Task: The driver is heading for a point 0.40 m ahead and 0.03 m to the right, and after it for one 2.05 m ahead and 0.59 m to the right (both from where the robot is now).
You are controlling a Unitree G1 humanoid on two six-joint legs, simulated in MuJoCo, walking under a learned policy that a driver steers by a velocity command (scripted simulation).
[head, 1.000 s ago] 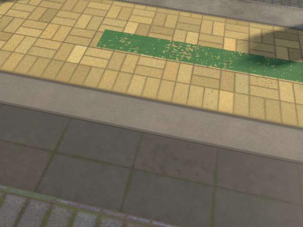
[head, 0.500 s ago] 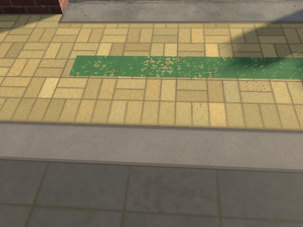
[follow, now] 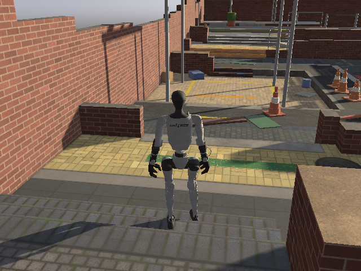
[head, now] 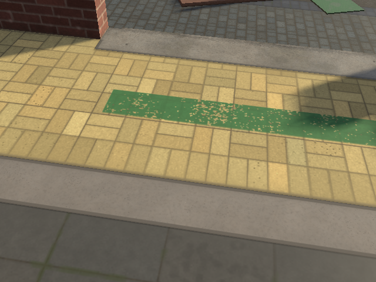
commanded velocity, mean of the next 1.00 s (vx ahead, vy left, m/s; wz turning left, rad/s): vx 0.16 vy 0.00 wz -0.01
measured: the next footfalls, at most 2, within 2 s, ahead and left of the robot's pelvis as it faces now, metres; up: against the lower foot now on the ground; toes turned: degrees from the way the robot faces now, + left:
right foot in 0.46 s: +0.16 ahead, -0.15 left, -0.10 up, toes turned -2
left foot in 0.84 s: +0.24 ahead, +0.04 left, -0.10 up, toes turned +1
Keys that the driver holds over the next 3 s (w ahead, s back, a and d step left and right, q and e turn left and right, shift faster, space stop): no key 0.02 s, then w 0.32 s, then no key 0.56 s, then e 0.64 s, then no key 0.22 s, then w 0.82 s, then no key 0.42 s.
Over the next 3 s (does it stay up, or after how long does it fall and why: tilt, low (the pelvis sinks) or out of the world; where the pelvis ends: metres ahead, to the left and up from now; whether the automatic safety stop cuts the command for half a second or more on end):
stays up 0.61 -0.16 -0.13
